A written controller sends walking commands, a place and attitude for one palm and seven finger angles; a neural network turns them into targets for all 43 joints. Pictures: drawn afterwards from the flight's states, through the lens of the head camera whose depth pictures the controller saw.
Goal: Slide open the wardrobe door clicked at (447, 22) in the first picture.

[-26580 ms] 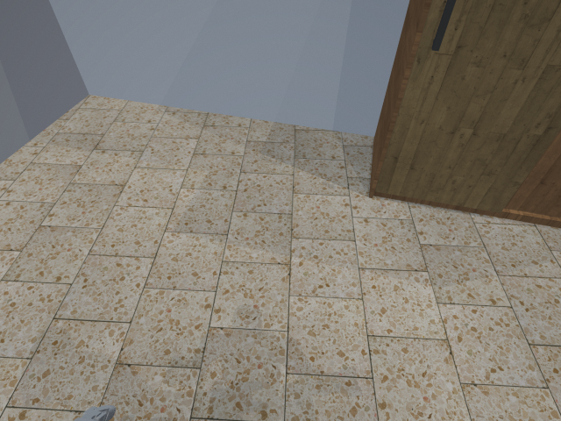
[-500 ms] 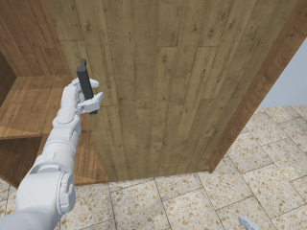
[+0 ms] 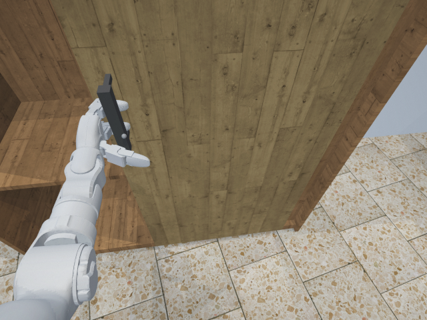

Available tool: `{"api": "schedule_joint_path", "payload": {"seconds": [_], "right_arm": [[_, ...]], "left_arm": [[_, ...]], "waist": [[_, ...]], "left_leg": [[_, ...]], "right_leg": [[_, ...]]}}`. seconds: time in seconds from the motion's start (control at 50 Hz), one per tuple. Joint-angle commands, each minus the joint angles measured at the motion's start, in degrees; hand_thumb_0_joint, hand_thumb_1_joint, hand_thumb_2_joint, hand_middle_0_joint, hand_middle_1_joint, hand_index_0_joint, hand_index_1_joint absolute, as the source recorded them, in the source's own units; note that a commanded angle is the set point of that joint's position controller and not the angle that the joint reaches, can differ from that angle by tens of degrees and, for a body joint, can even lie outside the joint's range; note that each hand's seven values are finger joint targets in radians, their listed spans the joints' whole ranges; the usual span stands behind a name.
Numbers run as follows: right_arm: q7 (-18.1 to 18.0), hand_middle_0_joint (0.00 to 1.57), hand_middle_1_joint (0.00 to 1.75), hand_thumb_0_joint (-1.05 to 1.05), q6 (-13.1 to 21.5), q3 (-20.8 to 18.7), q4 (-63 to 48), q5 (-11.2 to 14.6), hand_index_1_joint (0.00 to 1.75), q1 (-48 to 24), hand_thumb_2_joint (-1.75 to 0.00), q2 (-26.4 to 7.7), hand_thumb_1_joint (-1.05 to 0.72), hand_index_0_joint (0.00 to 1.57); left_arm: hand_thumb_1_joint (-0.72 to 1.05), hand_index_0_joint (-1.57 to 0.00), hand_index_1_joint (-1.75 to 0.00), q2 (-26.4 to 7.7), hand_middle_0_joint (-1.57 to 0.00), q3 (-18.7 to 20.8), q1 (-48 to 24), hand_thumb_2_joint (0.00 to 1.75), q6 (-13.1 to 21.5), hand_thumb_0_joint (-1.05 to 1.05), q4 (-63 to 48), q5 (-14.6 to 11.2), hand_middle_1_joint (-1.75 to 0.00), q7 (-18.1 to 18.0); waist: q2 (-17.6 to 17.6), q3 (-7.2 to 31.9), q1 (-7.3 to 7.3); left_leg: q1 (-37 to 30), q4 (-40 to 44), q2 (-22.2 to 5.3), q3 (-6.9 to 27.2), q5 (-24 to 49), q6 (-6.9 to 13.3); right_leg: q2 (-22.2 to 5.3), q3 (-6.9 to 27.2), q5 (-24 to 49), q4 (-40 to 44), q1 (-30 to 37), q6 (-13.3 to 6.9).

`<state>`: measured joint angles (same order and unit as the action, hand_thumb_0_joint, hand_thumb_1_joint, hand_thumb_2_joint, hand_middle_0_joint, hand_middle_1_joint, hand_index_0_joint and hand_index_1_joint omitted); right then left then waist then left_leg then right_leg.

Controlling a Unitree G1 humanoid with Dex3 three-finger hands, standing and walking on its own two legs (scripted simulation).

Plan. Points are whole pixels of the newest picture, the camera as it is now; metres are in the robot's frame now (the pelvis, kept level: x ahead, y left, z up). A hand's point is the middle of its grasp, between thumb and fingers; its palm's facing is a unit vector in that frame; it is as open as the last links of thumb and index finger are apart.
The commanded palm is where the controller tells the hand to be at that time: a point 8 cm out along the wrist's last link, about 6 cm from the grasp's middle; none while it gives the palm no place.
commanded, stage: slip the hand off the handle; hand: left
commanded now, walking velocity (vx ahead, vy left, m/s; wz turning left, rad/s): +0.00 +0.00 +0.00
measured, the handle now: (117, 115) +0.49 +0.19 +0.11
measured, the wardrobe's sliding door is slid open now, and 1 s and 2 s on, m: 0.50 0.50 0.50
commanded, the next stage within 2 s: draw the hand back to the body in 1.30 s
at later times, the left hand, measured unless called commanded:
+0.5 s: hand (80, 143) +0.43 +0.25 +0.10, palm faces +0.18 -0.97 -0.13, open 14.5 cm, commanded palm +0.40 +0.29 +0.11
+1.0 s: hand (77, 166) +0.38 +0.25 +0.08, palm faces +0.17 -0.98 -0.12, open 14.7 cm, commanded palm +0.34 +0.29 +0.11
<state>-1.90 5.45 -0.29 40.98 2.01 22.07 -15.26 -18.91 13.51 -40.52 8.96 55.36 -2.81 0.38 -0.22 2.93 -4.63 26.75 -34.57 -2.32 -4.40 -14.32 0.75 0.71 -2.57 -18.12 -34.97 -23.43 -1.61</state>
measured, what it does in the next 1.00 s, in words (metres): stands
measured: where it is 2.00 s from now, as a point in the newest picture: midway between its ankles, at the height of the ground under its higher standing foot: outside the picture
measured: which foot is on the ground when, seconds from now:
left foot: down 0.00-1.00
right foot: down 0.00-1.00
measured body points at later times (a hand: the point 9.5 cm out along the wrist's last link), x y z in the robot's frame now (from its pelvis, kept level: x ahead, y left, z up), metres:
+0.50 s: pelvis +0.01 +0.01 +0.00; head +0.04 +0.02 +0.45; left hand +0.41 +0.30 +0.11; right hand +0.10 -0.25 -0.11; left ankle +0.03 +0.12 -0.73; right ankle -0.01 -0.10 -0.73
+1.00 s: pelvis +0.02 +0.02 +0.00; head +0.03 +0.02 +0.45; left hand +0.37 +0.30 +0.09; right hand +0.12 -0.24 -0.10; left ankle +0.03 +0.12 -0.73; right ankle -0.01 -0.10 -0.73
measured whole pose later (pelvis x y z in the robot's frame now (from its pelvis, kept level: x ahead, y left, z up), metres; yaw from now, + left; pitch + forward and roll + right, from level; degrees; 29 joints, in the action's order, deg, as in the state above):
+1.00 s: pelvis +0.02 +0.02 +0.00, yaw +0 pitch +5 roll -1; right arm -2.5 4.1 0.8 35.3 3.1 20.0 -14.8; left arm -20.5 17.2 -16.9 3.4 30.2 -7.0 7.0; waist -0.9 5.0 -1.8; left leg 24.7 -36.6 -1.9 -5.0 -17.3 1.8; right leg 0.2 -1.8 -19.9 -35.2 -20.7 -0.4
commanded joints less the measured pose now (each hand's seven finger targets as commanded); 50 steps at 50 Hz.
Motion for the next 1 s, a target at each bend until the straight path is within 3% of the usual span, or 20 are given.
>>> {"api": "schedule_joint_path", "payload": {"seconds": [0.0,0.04,0.08,0.12,0.18,0.24,0.32,0.36,0.4,0.42,0.46,0.5,0.52,0.58,0.64,0.7,0.76,0.8,0.86,0.98], "right_arm": [[-0.51,0.20,0.30,0.00,1.99,-3.12,-5.99,0.13,0.30,1.02,-0.90,-9.17,-0.90,0.20],[-0.56,0.20,0.30,0.00,1.29,-2.75,-6.58,0.17,0.30,1.00,-0.90,-9.04,-0.90,0.20],[-0.74,0.20,0.30,0.00,1.03,-2.57,-7.44,0.35,0.30,0.27,-0.90,-8.57,-0.90,0.20],[-0.86,0.20,0.30,0.00,0.65,-2.50,-7.70,0.38,0.30,0.24,-0.90,-8.73,-0.90,0.20],[-1.12,0.20,0.30,0.00,0.05,-2.22,-8.84,0.63,0.30,-0.41,-0.90,-8.41,-0.90,0.20],[-1.42,0.20,0.30,0.00,-0.37,-2.05,-9.83,0.74,0.30,-0.95,-0.90,-8.52,-0.90,0.20],[-1.29,0.20,0.30,0.00,-0.31,-2.39,-10.80,0.75,0.30,-1.09,-0.90,-8.40,-0.90,0.20],[-1.26,0.20,0.30,0.00,-0.21,-2.50,-10.49,1.03,0.30,-1.15,-0.90,-8.47,-0.90,0.20],[-1.57,0.20,0.30,0.00,-0.07,-2.46,-9.89,1.26,0.30,-0.67,-0.90,-8.88,-0.90,0.20],[-1.76,0.20,0.30,0.00,-0.04,-2.51,-9.17,1.40,0.30,-0.83,-0.90,-9.23,-0.90,0.20],[-2.29,0.20,0.30,0.00,-0.04,-2.17,-8.72,1.64,0.30,-0.80,-0.90,-9.63,-0.90,0.20],[-2.61,0.20,0.30,0.00,0.48,-2.16,-8.72,1.63,0.30,-0.75,-0.90,-9.65,-0.90,0.20],[-2.60,0.20,0.30,0.00,0.57,-2.17,-8.14,1.54,0.30,-0.57,-0.90,-9.73,-0.90,0.20],[-2.53,0.20,0.30,0.00,0.69,-1.86,-7.41,1.17,0.30,0.28,-0.90,-9.87,-0.90,0.20],[-1.93,0.20,0.30,0.00,1.15,-2.21,-8.39,1.00,0.30,0.21,-0.90,-9.72,-0.90,0.20],[-1.43,0.20,0.30,0.00,1.08,-2.31,-9.73,1.02,0.30,0.05,-0.90,-10.02,-0.90,0.20],[-0.90,0.20,0.30,0.00,0.69,-2.43,-11.67,1.32,0.30,-1.44,-0.90,-9.64,-0.90,0.20],[-0.70,0.20,0.30,0.00,0.78,-2.46,-12.90,1.14,0.30,-2.11,-0.90,-9.50,-0.90,0.20],[-0.53,0.20,0.30,0.00,1.10,-2.39,-14.03,1.15,0.30,-3.92,-0.90,-8.71,-0.90,0.20],[-1.81,0.20,0.30,0.00,2.07,-1.85,-13.66,1.58,0.30,-6.95,-0.90,-8.33,-0.90,0.20]], "left_arm": [[-0.55,-0.25,-1.15,-15.45,-0.25,3.97,-27.15,0.20,2.57,0.00,-11.67,0.75,-1.15,-1.09],[-0.55,-0.25,-1.15,-18.08,-0.25,6.00,-25.87,0.20,2.04,0.00,-10.97,0.91,-1.15,-1.01],[-0.55,-0.25,-1.15,-16.29,-0.25,4.78,-24.89,0.20,1.73,0.00,-11.50,0.68,-1.15,-0.22],[-0.55,-0.25,-1.15,-19.52,-0.25,7.42,-24.16,0.20,1.56,0.00,-11.99,0.52,-1.15,0.32],[-0.55,-0.25,-1.15,-19.52,-0.25,7.59,-22.44,0.20,0.89,0.00,-12.79,0.15,-1.15,1.18],[-0.55,-0.25,-1.15,-21.74,-0.25,9.43,-20.02,0.20,0.68,0.00,-14.16,-0.29,-1.15,1.58],[-0.55,-0.25,-1.15,-20.04,-0.25,7.37,-18.81,0.20,1.77,0.00,-20.12,0.16,-1.15,2.86],[-0.55,-0.25,-1.15,-17.37,-0.25,4.89,-18.30,0.20,1.89,0.00,-20.47,-0.45,-1.15,4.18],[-0.55,-0.25,-1.15,-15.53,-0.25,2.70,-20.63,0.20,1.29,0.00,-18.83,-1.44,-1.15,5.75],[-0.55,-0.25,-1.15,-16.65,-0.25,3.10,-22.55,0.20,0.99,0.00,-18.34,-1.93,-1.15,6.54],[-0.55,-0.25,-1.15,-17.59,-0.25,3.30,-23.53,0.20,0.33,0.00,-15.38,-2.79,-1.15,8.03],[-0.55,-0.25,-1.15,-17.17,-0.25,2.57,-25.98,0.20,0.90,0.00,-16.14,-3.19,-1.15,8.80],[-0.55,-0.25,-1.15,-17.70,-0.25,2.44,-27.26,0.20,1.15,0.00,-16.48,-2.72,-1.15,8.99],[-0.55,-0.25,-1.15,-19.72,-0.25,3.43,-28.51,0.20,2.32,0.00,-14.14,-1.95,-1.15,9.13],[-0.55,-0.25,-1.15,-16.09,-0.25,2.72,-21.09,0.20,2.79,0.00,-14.43,-3.11,-1.15,9.28],[-0.55,-0.25,-1.15,-17.08,-0.25,4.86,-13.79,0.20,1.76,0.00,-15.37,-4.11,-1.15,9.17],[-0.55,-0.25,-1.15,-17.85,-0.25,5.92,-8.76,0.20,0.19,0.00,-22.16,-3.93,-1.15,8.25],[-0.55,-0.25,-1.15,-20.15,-0.25,8.41,-3.96,0.20,-0.11,0.00,-27.83,-3.82,-1.15,7.08],[-0.55,-0.25,-1.15,-18.94,-0.25,8.69,1.01,0.20,-0.51,0.00,-36.21,-4.38,-1.15,6.05],[-0.55,-0.25,-1.15,-16.41,-0.25,7.11,4.21,0.20,-3.88,0.00,-41.68,-6.06,-1.15,6.68]], "waist": [[1.43,16.24,0.09],[2.93,16.39,0.88],[1.81,16.86,1.17],[0.63,17.99,2.00],[0.26,17.33,2.32],[0.66,17.57,3.14],[-3.06,20.05,2.85],[-3.84,19.09,1.94],[-1.90,16.58,0.02],[-2.65,15.48,-0.26],[-0.58,13.42,-0.52],[-2.19,14.51,-0.80],[-4.85,16.21,-0.79],[-4.92,16.42,-0.78],[-4.47,19.47,1.10],[-2.28,20.38,2.88],[-2.65,20.33,4.22],[-2.63,20.60,5.74],[-2.32,19.37,5.84],[-2.82,13.77,4.34]], "left_leg": [[-12.78,1.63,1.87,3.09,9.40,3.15],[-10.72,2.15,2.14,2.81,8.50,3.23],[-10.95,2.08,2.36,2.33,8.94,3.15],[-11.23,1.78,2.33,2.52,10.45,3.10],[-11.13,1.79,2.23,2.43,10.91,2.90],[-10.60,1.83,2.18,2.35,11.60,2.92],[-14.39,0.91,1.80,2.85,15.79,2.82],[-16.19,0.72,1.38,3.41,15.93,2.61],[-15.93,0.68,1.17,4.09,13.63,2.80],[-15.81,0.96,1.13,4.45,11.96,2.73],[-13.89,1.67,1.28,5.02,7.64,2.74],[-14.98,1.32,1.55,5.32,7.42,2.90],[-16.48,1.18,1.48,5.86,7.78,2.55],[-16.51,0.99,1.30,7.08,7.34,2.19],[-18.16,0.70,1.02,7.54,10.07,1.82],[-16.40,0.29,1.24,6.83,13.24,2.04],[-15.50,0.58,1.16,5.72,15.58,2.16],[-14.83,0.52,1.16,5.36,18.38,2.28],[-15.12,1.05,0.85,4.73,19.53,2.36],[-14.36,2.54,1.10,4.29,11.39,2.51]], "right_leg": [[0.36,1.84,14.47,5.44,0.87,0.85],[0.17,2.25,14.41,5.43,2.84,1.11],[0.07,2.33,15.58,5.35,3.43,1.08],[0.00,2.39,17.07,4.79,4.40,0.88],[0.08,2.19,17.36,4.65,4.37,0.82],[0.01,2.30,18.30,4.45,5.73,0.80],[0.39,1.88,20.17,3.59,4.36,0.51],[0.65,1.56,18.75,3.92,2.08,0.44],[0.87,1.20,16.20,4.74,0.02,0.56],[0.87,1.30,14.80,5.23,-1.26,0.56],[0.83,1.27,11.28,5.92,-1.94,0.49],[0.82,1.22,10.29,5.76,-2.55,0.31],[0.62,1.29,10.05,5.48,-3.61,0.27],[0.72,0.84,8.61,4.66,-5.15,0.12],[0.92,0.20,9.76,3.59,-4.36,-0.14],[1.10,-0.04,12.60,2.99,-1.35,-0.15],[0.89,0.22,15.42,2.68,0.72,0.13],[0.94,0.20,17.33,2.29,3.43,0.02],[1.08,0.39,18.84,2.49,4.41,0.38],[1.27,0.48,14.05,4.69,2.76,0.50]]}}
